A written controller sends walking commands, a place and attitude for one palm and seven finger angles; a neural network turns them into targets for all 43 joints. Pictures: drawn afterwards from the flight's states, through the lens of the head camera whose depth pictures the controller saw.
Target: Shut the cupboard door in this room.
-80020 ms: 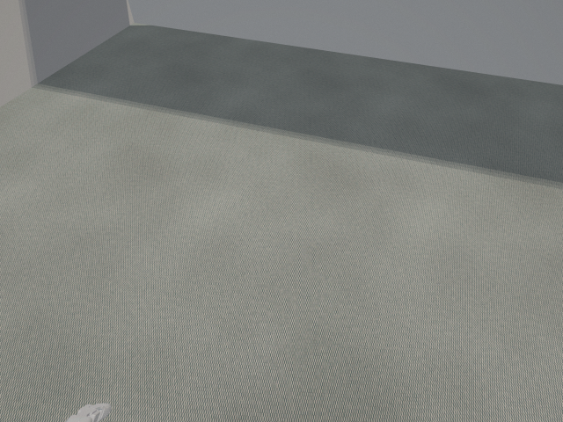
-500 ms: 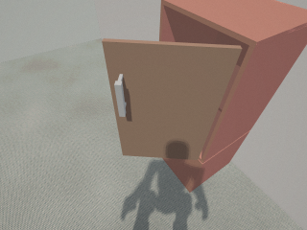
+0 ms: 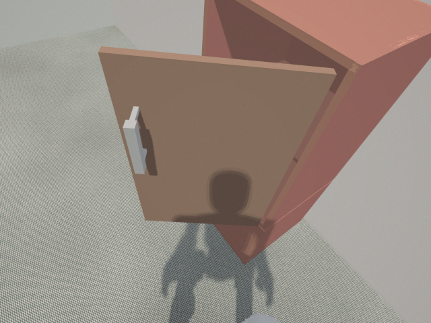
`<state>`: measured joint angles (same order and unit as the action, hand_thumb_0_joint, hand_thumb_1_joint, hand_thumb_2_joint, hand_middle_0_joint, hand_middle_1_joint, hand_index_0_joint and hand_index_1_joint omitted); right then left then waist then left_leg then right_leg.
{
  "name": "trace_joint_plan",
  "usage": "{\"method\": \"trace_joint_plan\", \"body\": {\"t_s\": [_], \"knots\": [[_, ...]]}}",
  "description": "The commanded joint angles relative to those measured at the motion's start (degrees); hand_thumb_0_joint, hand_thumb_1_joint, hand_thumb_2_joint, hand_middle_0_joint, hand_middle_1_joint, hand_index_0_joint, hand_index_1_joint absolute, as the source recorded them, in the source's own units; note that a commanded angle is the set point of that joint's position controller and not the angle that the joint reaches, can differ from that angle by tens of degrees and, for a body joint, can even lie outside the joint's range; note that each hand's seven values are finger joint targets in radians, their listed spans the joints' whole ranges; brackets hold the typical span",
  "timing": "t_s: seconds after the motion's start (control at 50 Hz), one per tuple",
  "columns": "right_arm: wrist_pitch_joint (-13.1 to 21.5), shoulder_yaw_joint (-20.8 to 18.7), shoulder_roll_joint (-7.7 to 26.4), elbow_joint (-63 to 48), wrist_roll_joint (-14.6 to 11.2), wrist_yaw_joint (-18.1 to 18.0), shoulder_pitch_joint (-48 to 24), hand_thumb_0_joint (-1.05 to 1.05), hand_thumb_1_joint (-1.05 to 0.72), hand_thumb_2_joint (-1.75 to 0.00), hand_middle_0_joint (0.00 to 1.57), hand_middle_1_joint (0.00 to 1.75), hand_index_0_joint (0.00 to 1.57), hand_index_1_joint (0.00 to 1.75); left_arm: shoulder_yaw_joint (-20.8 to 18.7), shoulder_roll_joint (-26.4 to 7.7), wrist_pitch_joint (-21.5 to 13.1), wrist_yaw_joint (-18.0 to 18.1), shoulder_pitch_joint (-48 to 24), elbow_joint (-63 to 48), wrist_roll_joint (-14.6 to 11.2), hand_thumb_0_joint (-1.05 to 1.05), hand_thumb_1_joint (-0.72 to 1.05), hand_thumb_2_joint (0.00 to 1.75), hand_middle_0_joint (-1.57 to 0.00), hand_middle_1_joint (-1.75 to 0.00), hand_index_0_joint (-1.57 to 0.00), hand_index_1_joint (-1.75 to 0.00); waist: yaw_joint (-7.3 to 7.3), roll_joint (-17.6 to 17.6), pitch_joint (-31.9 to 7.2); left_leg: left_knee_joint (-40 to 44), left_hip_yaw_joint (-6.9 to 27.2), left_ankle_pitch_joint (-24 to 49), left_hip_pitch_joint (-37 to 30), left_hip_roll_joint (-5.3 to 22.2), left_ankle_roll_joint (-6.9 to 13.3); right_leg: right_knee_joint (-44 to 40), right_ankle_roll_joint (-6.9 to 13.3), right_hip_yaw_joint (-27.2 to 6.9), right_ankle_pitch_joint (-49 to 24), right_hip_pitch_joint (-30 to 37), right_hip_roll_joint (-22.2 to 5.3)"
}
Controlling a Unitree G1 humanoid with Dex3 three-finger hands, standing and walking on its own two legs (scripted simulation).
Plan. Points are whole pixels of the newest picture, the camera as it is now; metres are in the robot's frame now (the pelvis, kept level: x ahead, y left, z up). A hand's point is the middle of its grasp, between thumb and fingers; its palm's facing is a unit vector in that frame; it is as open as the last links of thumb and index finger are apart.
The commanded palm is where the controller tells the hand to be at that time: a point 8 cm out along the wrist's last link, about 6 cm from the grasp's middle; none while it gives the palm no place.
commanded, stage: come to a stop and stand still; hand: left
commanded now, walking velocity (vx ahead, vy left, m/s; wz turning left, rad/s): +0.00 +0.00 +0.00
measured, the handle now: (137, 141) +0.43 +0.18 +0.07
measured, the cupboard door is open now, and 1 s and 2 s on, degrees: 53 53 53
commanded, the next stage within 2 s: look again from close up in 1.00 s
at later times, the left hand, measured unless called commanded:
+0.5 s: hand out of the picture +0.08 +0.15 -0.20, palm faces +0.05 -0.99 -0.16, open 7.3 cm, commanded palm none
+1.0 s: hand out of the picture -0.02 +0.20 -0.17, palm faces +0.03 -0.97 -0.24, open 7.4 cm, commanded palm none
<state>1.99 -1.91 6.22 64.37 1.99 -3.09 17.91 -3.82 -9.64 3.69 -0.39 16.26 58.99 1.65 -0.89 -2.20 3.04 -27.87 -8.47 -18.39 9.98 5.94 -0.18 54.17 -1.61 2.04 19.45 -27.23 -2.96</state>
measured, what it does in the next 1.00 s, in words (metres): steps on the spot: right foot, then left foot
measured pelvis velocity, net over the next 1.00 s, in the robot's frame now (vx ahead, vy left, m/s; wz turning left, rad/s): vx -0.01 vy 0.02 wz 0.01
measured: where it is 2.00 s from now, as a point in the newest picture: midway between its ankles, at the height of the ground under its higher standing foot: outside the picture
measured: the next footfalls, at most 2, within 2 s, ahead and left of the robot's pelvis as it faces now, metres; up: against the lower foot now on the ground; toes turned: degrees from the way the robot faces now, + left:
right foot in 0.14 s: +0.06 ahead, -0.15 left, +0.00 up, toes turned +1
left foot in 0.42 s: +0.05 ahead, +0.04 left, +0.00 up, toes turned +6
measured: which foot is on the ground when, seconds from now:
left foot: down 0.00-0.14, up 0.16-0.40, down 0.42-1.00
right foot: up 0.00-0.12, down 0.14-1.00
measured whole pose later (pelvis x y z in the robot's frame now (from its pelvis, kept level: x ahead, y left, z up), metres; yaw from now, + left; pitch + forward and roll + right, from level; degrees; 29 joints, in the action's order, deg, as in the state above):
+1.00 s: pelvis -0.01 +0.02 +0.00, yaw +1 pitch -2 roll +0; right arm 0.0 -0.9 11.7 57.1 0.7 -0.5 16.0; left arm 0.5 -9.3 0.9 2.3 20.3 59.0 1.1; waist 0.1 2.2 0.9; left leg -22.6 -9.0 -11.2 11.1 -6.2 7.6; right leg 28.7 0.9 -2.2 13.2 -14.5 -3.3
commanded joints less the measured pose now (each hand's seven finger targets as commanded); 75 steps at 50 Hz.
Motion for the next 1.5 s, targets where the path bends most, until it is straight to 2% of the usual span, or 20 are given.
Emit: {"method": "trace_joint_plan", "body": {"t_s": [0.0, 0.04, 0.08, 0.1, 0.12, 0.14, 0.18, 0.26, 0.36, 0.38, 0.4, 0.42, 0.44, 0.46, 0.5, 0.52, 0.56, 0.62, 0.8, 1.48], "knots": [[-0.3, -3.5, 12.4, -1.3, 0.3, -0.8, 4.3, 0.0, -0.9, -0.9, 0.2, 0.3, 0.2, 0.3, -0.3, -0.3, -0.8, -0.6, -2.8, -4.6, -0.1, 0.0, 0.9, 0.9, -0.2, -0.3, -0.2, -0.3, -1.42, 12.8, 0.5, 7.3, 6.2, 32.4, -1.1, 12.0, 6.3, -11.5, -0.6, 3.3, -2.3, 1.4, -0.6], [-0.9, -4.0, 12.6, -2.0, 0.2, -0.4, 2.7, 0.0, -0.9, -0.9, 0.2, 0.3, 0.2, 0.3, -0.4, -0.8, -1.7, -0.4, -1.2, -4.3, -0.3, 0.0, 0.9, 0.9, -0.2, -0.3, -0.2, -0.3, -0.5, 14.9, -0.6, 3.4, 6.2, 30.8, 0.4, 10.9, 5.1, -18.9, 0.1, 4.7, -4.8, 8.2, 0.3], [-1.4, -3.8, 11.1, -2.3, -0.2, 0.4, 2.8, 0.0, -0.9, -0.9, 0.2, 0.3, 0.2, 0.3, -1.0, -3.9, -3.1, 0.3, 5.1, -2.2, -0.2, 0.0, 0.9, 0.9, -0.2, -0.3, -0.2, -0.3, 2.76, 7.4, -3.6, -5.2, 3.7, 18.8, 4.7, 5.8, 1.4, -29.1, 0.3, 4.1, -16.1, 20.2, -0.5], [-1.5, -3.1, 6.7, -3.0, -0.7, 1.0, 5.1, 0.0, -0.9, -0.9, 0.2, 0.3, 0.2, 0.3, -1.7, -8.9, -4.1, 1.2, 6.7, -1.5, 0.2, 0.0, 0.9, 0.9, -0.2, -0.3, -0.2, -0.3, 2.81, -7.0, -7.5, -14.8, 0.4, -0.3, 12.5, 0.2, -1.2, -30.6, 3.5, -6.7, -31.0, 28.0, -11.6], [-2.4, -2.1, 4.3, -4.5, -1.5, 0.9, 4.8, 0.0, -0.9, -0.9, 0.2, 0.3, 0.2, 0.3, -1.5, -11.5, -4.4, 1.7, 6.3, -1.7, -0.4, 0.0, 0.9, 0.9, -0.2, -0.3, -0.2, -0.3, 2.57, -12.7, -10.0, -20.8, 3.9, -17.2, 12.2, -2.4, -1.4, -32.6, 8.3, -12.1, -39.3, 24.8, -19.2], [-2.7, -2.1, 4.2, -5.0, -1.6, 0.8, 2.6, 0.0, -0.9, -0.9, 0.2, 0.3, 0.2, 0.3, -0.8, -11.2, -4.4, 2.0, 3.5, -2.4, -0.2, 0.0, 0.9, 0.9, -0.2, -0.3, -0.2, -0.3, 2.29, -7.6, -7.0, -23.5, 6.6, -17.8, 11.7, -1.8, -0.7, -32.1, 10.1, -10.0, -39.4, 19.7, -18.8], [-3.3, -2.1, 5.0, -4.5, -1.5, 0.7, 3.3, 0.0, -0.9, -0.9, 0.2, 0.3, 0.2, 0.3, -0.9, -10.0, -4.5, 2.8, -1.0, -3.3, -0.1, 0.0, 0.9, 0.9, -0.2, -0.3, -0.2, -0.3, 1.55, -15.4, -7.0, -27.0, 7.7, -16.5, 13.2, -2.0, -1.1, -31.5, 11.7, -12.6, -41.5, 19.1, -18.3], [-3.5, -2.4, 6.1, -4.8, -1.3, 1.3, 1.3, 0.0, -0.9, -0.9, 0.2, 0.3, 0.2, 0.3, -1.7, -11.3, -3.1, 3.5, -3.3, -4.8, 0.3, 0.0, 0.9, 0.9, -0.2, -0.3, -0.2, -0.3, 2.21, -6.3, -5.9, -24.1, 6.2, -12.1, 12.1, -3.7, -2.2, -29.5, 12.9, -10.0, -40.7, 18.0, -18.5], [-3.2, -2.4, 5.7, -5.8, -1.3, 2.0, 4.3, 0.0, -0.9, -0.9, 0.2, 0.3, 0.2, 0.3, -1.8, -10.8, -2.1, 3.3, -6.9, -6.3, 0.0, 0.0, 0.9, 0.9, -0.2, -0.3, -0.2, -0.3, -0.81, -8.0, -5.3, -3.2, 3.8, 1.5, -0.7, -4.6, -1.7, -27.6, 8.2, -7.6, -21.5, 8.0, -15.1], [-2.8, -2.5, 7.4, -5.8, -1.1, 2.1, 5.5, 0.0, -0.9, -0.9, 0.2, 0.3, 0.2, 0.3, -1.3, -8.6, -1.6, 3.1, -7.0, -7.1, -0.4, 0.0, 0.9, 0.9, -0.2, -0.3, -0.2, -0.3, -1.4, -1.2, -4.6, 3.2, 7.1, 5.0, -3.9, -2.1, -0.5, -23.2, 5.2, -4.7, -11.6, 3.7, -10.5], [-2.3, -3.0, 11.1, -7.3, -0.5, 2.1, 2.9, 0.0, -0.9, -0.9, 0.2, 0.3, 0.2, 0.3, -0.6, -4.7, -0.9, 2.8, -6.1, -8.1, -0.7, 0.0, 0.9, 0.9, -0.2, -0.3, -0.2, -0.3, -0.27, 14.9, -1.9, 10.9, 19.7, 9.3, 0.8, 8.4, 3.9, -16.0, 0.6, 1.5, 3.4, 0.7, -2.6], [-2.3, -3.1, 12.9, -8.8, -0.1, 1.9, -0.1, 0.0, -0.9, -0.9, 0.2, 0.3, 0.2, 0.3, -0.3, -4.0, -0.2, 3.1, -8.6, -8.3, -0.3, 0.0, 0.9, 0.9, -0.2, -0.3, -0.2, -0.3, -1.35, 19.7, 0.9, 16.8, 25.4, 9.6, 10.2, 12.6, 7.8, -5.3, -0.3, 0.2, 12.0, 3.4, 0.4], [-1.6, -3.1, 15.0, -14.0, -1.3, 1.7, -8.9, 0.0, -0.9, -0.9, 0.2, 0.3, 0.2, 0.3, 1.4, -6.4, -1.6, 4.5, 0.4, -3.9, -1.2, 0.0, 0.9, 0.9, -0.2, -0.3, -0.2, -0.3, 2.17, 18.8, -4.2, 2.8, 17.3, 21.5, 12.9, 9.9, 8.8, -2.3, 4.2, -5.3, 6.9, 9.9, -3.1], [-1.6, -1.9, 13.2, -16.1, -1.1, 2.0, -14.6, 0.0, -0.9, -0.9, 0.2, 0.3, 0.2, 0.3, 1.6, -5.2, -2.7, 3.9, 4.4, -3.4, -0.8, 0.0, 0.9, 0.9, -0.2, -0.3, -0.2, -0.3, 6.22, 14.9, -5.2, -1.0, 11.1, 25.6, 8.2, 4.4, 7.0, -12.3, 3.8, 0.4, -1.2, 11.5, -0.8], [-1.5, -1.3, 9.2, -16.6, -1.3, 1.8, -4.7, 0.0, -0.9, -0.9, 0.2, 0.3, 0.2, 0.3, 1.8, -7.5, -4.3, 3.7, -0.3, -5.5, -0.3, 0.0, 0.9, 0.9, -0.2, -0.3, -0.2, -0.3, 0.68, 1.2, -7.9, -5.0, 9.6, 18.0, 4.2, -0.3, 2.0, -21.8, 5.7, -6.4, -15.6, 12.0, -4.5], [-1.5, -1.2, 9.2, -16.2, -1.4, 1.9, -2.0, 0.0, -0.9, -0.9, 0.2, 0.3, 0.2, 0.3, 1.9, -8.3, -4.2, 3.3, -2.7, -6.9, -0.5, 0.0, 0.9, 0.9, -0.2, -0.3, -0.2, -0.3, -0.81, 3.5, -5.6, -0.8, 10.0, 9.1, 3.5, -0.9, 1.2, -23.2, 6.8, -7.2, -8.9, 8.3, -5.6], [-1.6, -1.4, 10.8, -16.6, -0.7, 2.2, -2.5, 0.0, -0.9, -0.9, 0.2, 0.3, 0.2, 0.3, 2.4, -7.6, -2.6, 3.0, -2.9, -7.9, 0.1, 0.0, 0.9, 0.9, -0.2, -0.3, -0.2, -0.3, -0.78, 17.6, 2.1, 10.3, 17.5, 6.9, 7.1, 2.5, 0.6, -18.5, 3.4, -0.7, 0.3, 5.6, 1.0], [-1.6, -1.8, 13.0, -17.1, -0.8, 1.7, -2.4, 0.0, -0.9, -0.9, 0.2, 0.3, 0.2, 0.3, 2.5, -5.7, -2.3, 2.9, 0.3, -6.6, -0.2, 0.0, 0.9, 0.9, -0.2, -0.3, -0.2, -0.3, 0.33, 5.2, -0.6, 12.0, 19.3, 6.6, 4.7, 6.2, 3.1, -14.0, 2.7, -1.5, 3.0, 6.4, 1.3], [-1.3, -1.2, 11.9, -14.3, -1.2, 2.2, -2.3, 0.0, -0.9, -0.9, 0.2, 0.3, 0.2, 0.3, 2.8, -6.0, -3.9, 2.8, 3.1, -4.7, -0.3, 0.0, 0.9, 0.9, -0.2, -0.3, -0.2, -0.3, 0.04, -1.3, 1.1, 15.2, 17.3, -6.9, 4.4, 2.1, 1.7, -26.9, 4.6, -5.6, -3.9, 9.5, -0.3], [0.3, 1.1, 7.4, -1.6, -1.6, 1.5, 2.4, 0.0, -0.9, -0.9, 0.2, 0.3, 0.2, 0.3, 4.2, -3.6, -5.0, 3.3, 3.4, 2.3, -1.0, 0.0, 0.9, 0.9, -0.2, -0.3, -0.2, -0.3, 0.16, 1.3, 0.8, 13.3, 11.4, 7.9, -0.9, 0.1, 2.7, -32.9, 3.8, -8.0, -11.3, 13.1, -2.9]]}}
